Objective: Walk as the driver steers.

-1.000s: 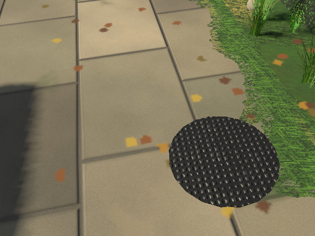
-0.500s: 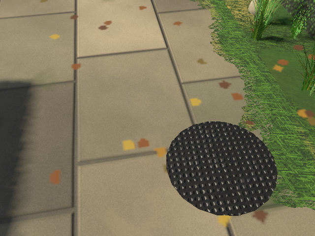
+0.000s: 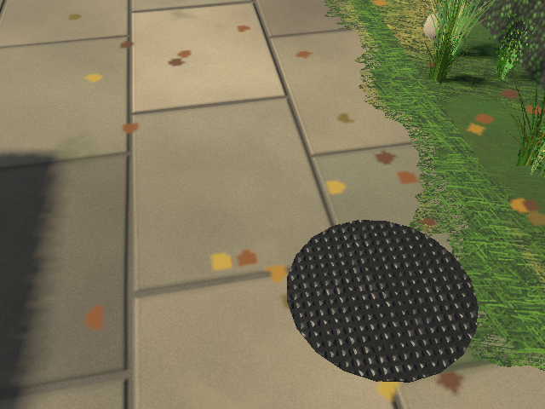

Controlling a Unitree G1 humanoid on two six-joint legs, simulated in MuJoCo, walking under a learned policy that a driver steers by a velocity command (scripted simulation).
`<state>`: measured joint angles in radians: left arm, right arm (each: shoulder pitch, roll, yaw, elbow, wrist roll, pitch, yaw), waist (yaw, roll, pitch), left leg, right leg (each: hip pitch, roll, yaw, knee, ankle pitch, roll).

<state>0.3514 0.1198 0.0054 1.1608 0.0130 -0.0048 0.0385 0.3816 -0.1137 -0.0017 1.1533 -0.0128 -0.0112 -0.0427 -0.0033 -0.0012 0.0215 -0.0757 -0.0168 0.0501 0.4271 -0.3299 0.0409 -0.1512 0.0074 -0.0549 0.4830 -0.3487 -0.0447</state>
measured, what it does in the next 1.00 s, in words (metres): walks ahead: right foot, then left foot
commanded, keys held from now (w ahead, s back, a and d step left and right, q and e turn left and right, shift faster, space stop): w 0.90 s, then w+q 0.10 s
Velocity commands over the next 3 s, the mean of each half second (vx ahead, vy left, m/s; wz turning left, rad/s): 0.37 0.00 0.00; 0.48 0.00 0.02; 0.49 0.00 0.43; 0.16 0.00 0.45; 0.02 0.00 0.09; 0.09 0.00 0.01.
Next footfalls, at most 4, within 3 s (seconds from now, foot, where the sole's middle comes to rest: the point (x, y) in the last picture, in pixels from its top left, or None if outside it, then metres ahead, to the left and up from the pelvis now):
0.24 right None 0.13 -0.13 -0.78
0.74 left None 0.48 0.02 -0.78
1.30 right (332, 309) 0.81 -0.14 -0.78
1.78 left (246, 278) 0.92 0.11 -0.78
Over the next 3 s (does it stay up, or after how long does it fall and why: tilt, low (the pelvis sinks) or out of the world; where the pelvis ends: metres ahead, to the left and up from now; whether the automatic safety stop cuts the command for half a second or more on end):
stays up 0.92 0.02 0.00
